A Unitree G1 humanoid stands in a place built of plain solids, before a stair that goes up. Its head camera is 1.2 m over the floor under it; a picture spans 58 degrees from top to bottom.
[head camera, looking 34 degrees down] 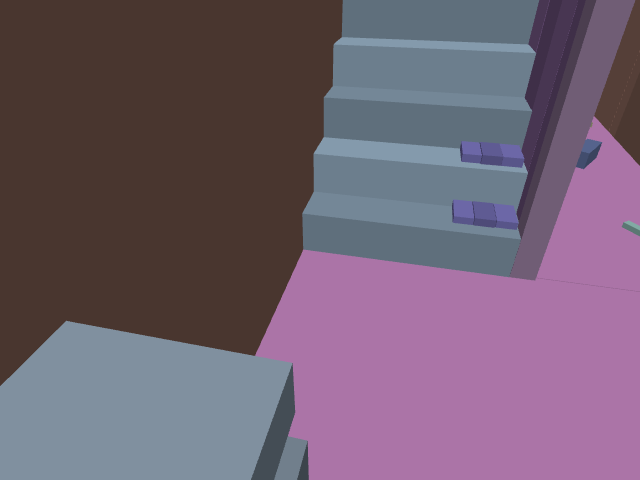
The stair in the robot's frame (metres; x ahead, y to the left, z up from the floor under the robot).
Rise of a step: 0.20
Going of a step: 0.22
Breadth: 0.95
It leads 13 degrees to the right of straight ahead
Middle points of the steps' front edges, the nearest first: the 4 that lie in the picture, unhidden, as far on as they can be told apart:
1.59 -0.38 0.20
1.80 -0.43 0.40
2.02 -0.48 0.60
2.23 -0.53 0.80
